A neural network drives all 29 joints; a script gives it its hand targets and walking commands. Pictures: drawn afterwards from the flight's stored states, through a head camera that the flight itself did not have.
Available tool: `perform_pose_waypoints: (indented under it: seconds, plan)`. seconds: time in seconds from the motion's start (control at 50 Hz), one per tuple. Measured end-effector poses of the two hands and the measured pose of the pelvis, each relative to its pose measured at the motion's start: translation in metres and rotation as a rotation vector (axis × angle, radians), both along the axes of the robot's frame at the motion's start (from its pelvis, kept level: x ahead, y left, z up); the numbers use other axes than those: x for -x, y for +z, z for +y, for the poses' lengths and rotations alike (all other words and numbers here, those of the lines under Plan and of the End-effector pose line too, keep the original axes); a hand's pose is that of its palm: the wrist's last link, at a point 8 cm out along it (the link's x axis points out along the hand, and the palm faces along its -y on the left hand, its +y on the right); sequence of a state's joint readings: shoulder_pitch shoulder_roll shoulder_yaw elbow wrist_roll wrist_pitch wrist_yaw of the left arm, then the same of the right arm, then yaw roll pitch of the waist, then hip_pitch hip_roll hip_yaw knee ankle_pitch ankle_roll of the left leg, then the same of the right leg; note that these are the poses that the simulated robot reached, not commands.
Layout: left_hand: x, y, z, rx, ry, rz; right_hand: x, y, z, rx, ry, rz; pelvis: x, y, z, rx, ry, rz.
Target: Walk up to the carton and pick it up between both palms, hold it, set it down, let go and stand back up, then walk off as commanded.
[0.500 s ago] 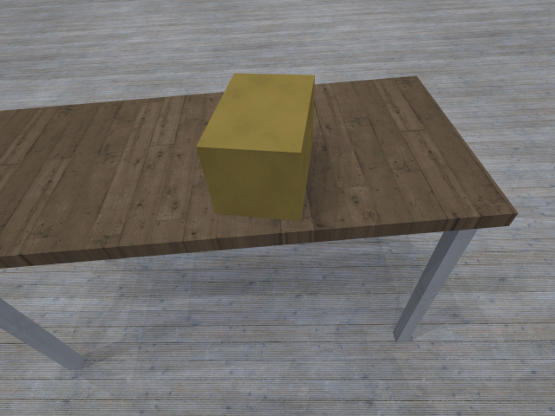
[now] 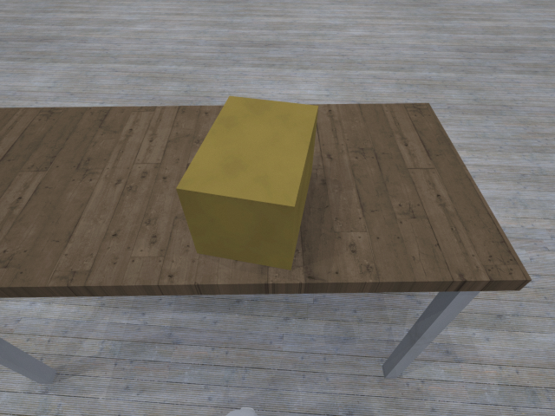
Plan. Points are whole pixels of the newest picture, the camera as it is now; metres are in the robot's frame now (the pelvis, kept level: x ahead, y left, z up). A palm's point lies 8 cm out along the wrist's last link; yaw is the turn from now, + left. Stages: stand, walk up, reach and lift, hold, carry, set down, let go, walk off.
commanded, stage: walk up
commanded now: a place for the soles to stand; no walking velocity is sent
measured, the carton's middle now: (258, 178) +0.52 +0.07 +0.05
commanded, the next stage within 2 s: stand in 1.70 s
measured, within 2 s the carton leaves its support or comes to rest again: neither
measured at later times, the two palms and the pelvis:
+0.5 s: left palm out of the picture +0.09 +0.32 -0.10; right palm out of the picture +0.11 -0.28 -0.15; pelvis +0.03 +0.01 -0.01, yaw +0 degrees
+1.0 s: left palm out of the picture +0.09 +0.36 -0.12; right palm out of the picture +0.11 -0.24 -0.12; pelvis +0.02 +0.06 -0.01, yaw +1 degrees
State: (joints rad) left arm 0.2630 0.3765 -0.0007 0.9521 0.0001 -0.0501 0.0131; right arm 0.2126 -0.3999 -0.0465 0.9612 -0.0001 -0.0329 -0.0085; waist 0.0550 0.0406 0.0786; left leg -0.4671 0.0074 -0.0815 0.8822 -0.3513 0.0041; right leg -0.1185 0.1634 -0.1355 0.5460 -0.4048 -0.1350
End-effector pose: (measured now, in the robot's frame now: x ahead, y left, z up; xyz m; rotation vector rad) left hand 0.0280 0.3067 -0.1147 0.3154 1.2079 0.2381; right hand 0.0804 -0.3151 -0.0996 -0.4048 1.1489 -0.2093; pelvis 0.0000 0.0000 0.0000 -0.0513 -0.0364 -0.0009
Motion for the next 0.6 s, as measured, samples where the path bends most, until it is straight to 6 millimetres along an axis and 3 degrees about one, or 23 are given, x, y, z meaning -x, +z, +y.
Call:
perform_pose_waypoints:
  seconds: [0.12, 0.3, 0.44, 0.6]
  plan:
    - [-0.028, -0.013, 0.011, 0.011, -0.017, 0.010, -0.041, -0.003, 0.018, 0.001, 0.003, -0.037, -0.025, -0.007, 0.015, -0.023, -0.010, -0.023]
    - [-0.070, -0.006, 0.015, -0.004, -0.076, -0.008, -0.039, -0.011, 0.028, -0.033, -0.042, -0.027, -0.038, -0.005, 0.021, -0.038, 0.004, -0.058]
    - [-0.065, 0.004, 0.011, -0.055, -0.072, 0.015, -0.027, -0.041, 0.030, -0.096, -0.053, 0.044, -0.034, -0.011, 0.013, -0.052, -0.004, -0.046]
    - [-0.057, 0.016, 0.029, -0.098, -0.050, -0.012, -0.025, -0.049, 0.043, -0.120, -0.069, 0.047, -0.026, -0.011, 0.025, -0.050, 0.020, -0.045]
